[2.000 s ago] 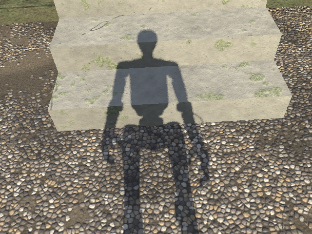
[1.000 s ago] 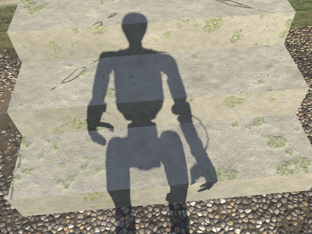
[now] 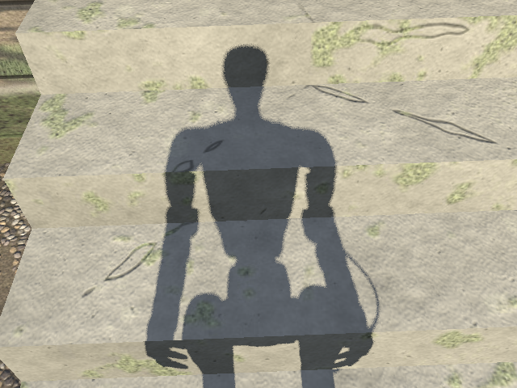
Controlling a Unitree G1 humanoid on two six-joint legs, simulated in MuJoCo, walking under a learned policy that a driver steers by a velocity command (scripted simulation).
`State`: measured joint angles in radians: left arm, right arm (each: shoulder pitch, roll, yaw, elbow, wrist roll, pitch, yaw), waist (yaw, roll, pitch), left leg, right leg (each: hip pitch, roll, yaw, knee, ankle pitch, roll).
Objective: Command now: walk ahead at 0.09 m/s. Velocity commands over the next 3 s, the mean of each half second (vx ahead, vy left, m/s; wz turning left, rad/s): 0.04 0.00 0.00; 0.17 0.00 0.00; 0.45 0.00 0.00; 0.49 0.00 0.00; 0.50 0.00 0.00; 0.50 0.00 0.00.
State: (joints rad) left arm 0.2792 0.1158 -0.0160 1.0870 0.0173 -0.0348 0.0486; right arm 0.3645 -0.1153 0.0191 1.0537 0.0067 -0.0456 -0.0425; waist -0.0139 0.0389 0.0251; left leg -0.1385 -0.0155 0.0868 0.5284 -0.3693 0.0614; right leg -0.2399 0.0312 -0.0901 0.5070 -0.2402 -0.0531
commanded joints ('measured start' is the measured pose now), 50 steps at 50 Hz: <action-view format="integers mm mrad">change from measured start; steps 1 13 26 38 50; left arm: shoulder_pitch -51 4 -9 45 202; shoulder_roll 23 109 136 141 118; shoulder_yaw -16 45 61 55 61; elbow -67 -49 -45 -24 -73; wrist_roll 2 -23 -18 -5 -5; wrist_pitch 9 35 51 45 -47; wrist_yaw -5 -15 2 2 -18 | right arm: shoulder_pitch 140 46 19 90 -7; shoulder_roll -43 -84 -120 -88 -60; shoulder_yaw -8 -39 -45 -27 -32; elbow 21 27 33 29 -82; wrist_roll -31 -17 -14 -38 -12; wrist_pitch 42 78 52 38 -22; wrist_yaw -8 4 -10 -8 8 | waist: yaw -28 5 9 4 98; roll -77 -37 -34 -79 -190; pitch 111 15 44 95 43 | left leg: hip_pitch -35 0 -75 -85 -147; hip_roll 103 82 88 54 58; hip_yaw -128 -97 -102 -101 -83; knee -195 -222 -227 -181 67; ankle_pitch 103 244 145 -175 405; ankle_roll -6 -28 -28 47 103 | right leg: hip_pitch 13 82 56 -32 193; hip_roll -193 -120 -113 -129 -148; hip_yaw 189 132 129 208 286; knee -143 -147 -178 -252 -195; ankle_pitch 387 286 140 -405 98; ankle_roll -37 -31 -26 -65 -134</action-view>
